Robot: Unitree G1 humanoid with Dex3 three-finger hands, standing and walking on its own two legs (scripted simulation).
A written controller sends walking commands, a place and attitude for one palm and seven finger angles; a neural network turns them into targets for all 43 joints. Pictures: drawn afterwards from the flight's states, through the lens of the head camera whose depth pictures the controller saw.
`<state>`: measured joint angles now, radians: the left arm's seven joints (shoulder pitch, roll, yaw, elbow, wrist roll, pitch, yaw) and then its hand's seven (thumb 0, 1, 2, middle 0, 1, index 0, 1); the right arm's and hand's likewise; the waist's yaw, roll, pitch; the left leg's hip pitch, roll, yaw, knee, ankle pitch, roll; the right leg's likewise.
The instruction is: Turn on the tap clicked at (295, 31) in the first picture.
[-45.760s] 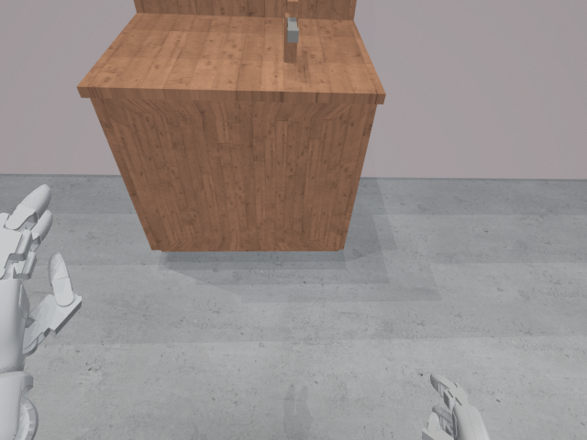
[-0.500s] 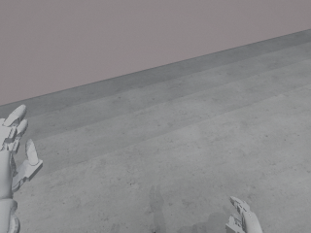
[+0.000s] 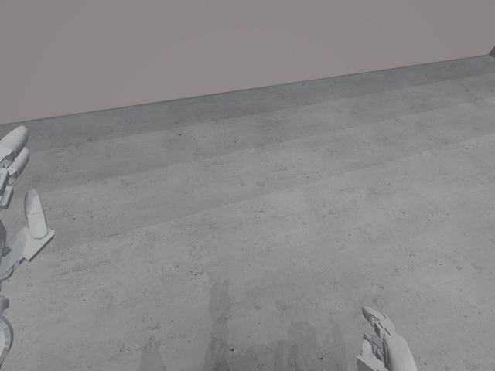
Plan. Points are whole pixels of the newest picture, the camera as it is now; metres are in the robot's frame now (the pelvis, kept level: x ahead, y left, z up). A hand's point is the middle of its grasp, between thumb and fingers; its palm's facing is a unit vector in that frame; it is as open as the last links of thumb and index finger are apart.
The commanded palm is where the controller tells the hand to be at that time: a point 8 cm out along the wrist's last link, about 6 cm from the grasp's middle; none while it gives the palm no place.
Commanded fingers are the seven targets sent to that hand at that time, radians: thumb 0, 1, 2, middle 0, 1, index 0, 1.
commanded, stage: look again from close up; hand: left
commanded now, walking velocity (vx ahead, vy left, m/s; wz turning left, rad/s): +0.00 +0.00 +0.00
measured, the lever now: out of the picture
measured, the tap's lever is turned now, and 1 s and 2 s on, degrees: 62 62 62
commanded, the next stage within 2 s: shuffle to correct the standing spot in 0.38 s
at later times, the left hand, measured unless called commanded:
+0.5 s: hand (43, 225) +0.23 +0.27 +0.16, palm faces +0.40 -0.85 -0.34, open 7.4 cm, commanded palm +0.17 +0.30 +0.18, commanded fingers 0.00 0.90 0.90 -0.20 -0.30 -0.20 -0.30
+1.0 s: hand (14, 237) +0.21 +0.29 +0.16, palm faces +0.39 -0.82 -0.41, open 7.4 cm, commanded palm +0.15 +0.33 +0.18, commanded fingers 0.00 0.90 0.90 -0.20 -0.30 -0.20 -0.30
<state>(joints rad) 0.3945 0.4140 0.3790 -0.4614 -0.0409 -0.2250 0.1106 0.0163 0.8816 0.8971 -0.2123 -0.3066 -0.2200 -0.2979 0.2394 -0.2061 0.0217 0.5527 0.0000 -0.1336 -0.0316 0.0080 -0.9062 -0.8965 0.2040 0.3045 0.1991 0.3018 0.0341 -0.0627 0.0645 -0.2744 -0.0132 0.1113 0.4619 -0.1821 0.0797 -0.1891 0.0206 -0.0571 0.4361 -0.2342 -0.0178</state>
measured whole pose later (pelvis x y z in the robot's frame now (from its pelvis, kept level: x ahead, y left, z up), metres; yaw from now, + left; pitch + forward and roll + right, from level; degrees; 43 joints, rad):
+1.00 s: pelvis +0.00 +0.04 -0.01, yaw +2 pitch -1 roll -1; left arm 0.44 0.40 0.35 -0.48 -0.04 -0.22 0.12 0.02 0.89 0.90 -0.21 -0.31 -0.21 -0.30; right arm 0.21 -0.23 0.01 0.52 -0.01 -0.08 -0.02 0.01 -0.91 -0.90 0.20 0.30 0.20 0.30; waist 0.01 0.01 0.06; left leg -0.31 -0.08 0.12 0.52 -0.21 0.13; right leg -0.23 -0.05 -0.06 0.56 -0.31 0.00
